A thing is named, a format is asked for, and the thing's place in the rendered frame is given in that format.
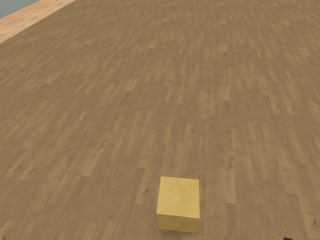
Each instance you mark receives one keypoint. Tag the carton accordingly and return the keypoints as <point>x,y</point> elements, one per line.
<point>178,206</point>

